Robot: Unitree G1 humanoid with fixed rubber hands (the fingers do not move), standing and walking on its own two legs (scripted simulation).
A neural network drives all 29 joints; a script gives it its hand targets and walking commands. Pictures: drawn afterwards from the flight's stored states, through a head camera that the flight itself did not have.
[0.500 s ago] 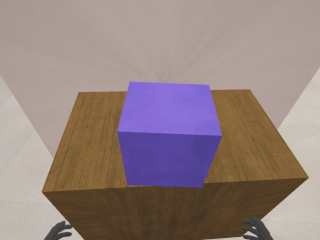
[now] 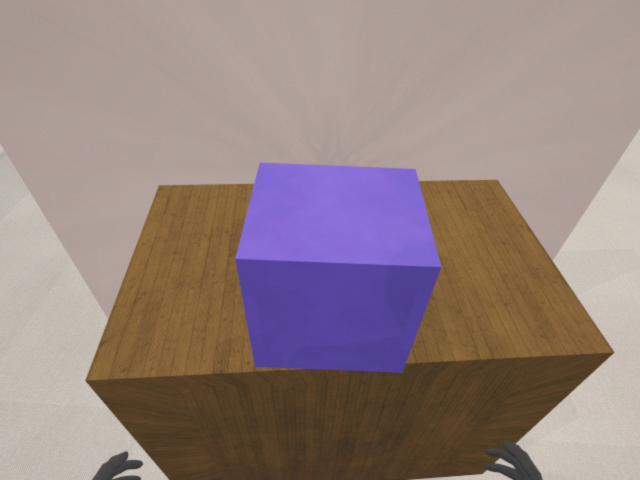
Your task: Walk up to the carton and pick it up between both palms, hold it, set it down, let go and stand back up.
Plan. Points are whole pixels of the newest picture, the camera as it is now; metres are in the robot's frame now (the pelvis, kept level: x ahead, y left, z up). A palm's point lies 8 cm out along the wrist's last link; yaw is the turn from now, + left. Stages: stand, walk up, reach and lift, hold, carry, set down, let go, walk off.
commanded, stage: stand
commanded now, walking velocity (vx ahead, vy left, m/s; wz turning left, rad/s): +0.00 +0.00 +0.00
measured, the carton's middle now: (333, 270) +0.42 -0.02 +0.03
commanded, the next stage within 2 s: none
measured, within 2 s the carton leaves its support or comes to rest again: neither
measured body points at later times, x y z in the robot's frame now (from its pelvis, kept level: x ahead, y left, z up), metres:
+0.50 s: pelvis +0.00 +0.00 +0.00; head -0.02 +0.01 +0.45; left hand +0.13 +0.28 -0.10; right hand +0.13 -0.27 -0.10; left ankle +0.02 +0.14 -0.74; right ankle +0.03 -0.11 -0.74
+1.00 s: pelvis +0.00 +0.00 +0.00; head -0.01 +0.01 +0.45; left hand +0.13 +0.28 -0.10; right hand +0.12 -0.27 -0.10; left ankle +0.02 +0.14 -0.74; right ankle +0.03 -0.11 -0.74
